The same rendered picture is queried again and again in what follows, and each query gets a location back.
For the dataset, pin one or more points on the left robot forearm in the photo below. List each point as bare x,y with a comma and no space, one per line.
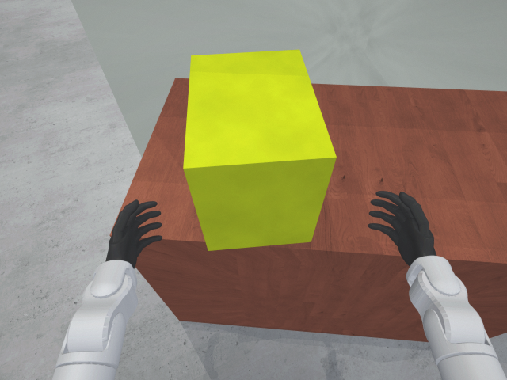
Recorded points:
93,343

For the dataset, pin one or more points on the pedestal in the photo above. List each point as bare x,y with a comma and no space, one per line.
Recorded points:
447,148

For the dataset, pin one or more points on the left robot hand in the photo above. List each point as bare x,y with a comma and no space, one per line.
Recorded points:
124,243

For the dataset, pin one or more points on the right robot hand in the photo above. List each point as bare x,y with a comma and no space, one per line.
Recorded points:
412,234

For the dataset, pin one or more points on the right robot forearm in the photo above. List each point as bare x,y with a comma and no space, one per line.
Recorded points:
459,343

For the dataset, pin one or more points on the carton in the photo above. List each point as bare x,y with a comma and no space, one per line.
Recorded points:
258,157

